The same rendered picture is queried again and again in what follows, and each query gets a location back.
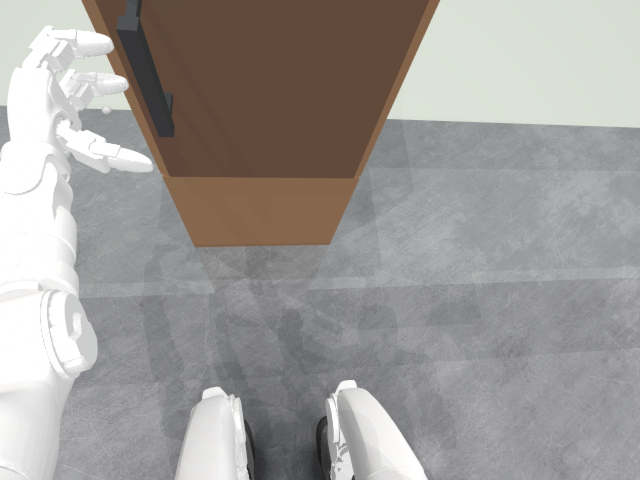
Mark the robot left shin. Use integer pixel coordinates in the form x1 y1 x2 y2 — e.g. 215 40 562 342
190 387 250 480

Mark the robot left hand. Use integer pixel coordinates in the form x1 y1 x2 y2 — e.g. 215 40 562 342
7 26 153 173

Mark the left robot upper arm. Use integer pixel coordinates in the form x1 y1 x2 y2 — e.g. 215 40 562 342
0 289 98 480

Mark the handle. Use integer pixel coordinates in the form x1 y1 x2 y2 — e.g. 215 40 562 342
116 0 175 137

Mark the robot right shin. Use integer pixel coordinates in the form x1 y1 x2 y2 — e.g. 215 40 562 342
327 380 357 480

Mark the robot shin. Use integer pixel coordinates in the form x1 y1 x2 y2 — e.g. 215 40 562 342
190 387 250 480
327 380 357 480

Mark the cupboard door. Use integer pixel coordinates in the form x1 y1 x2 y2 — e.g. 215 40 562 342
95 0 429 178

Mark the robot left forearm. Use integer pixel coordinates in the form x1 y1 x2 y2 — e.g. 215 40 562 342
0 139 79 301

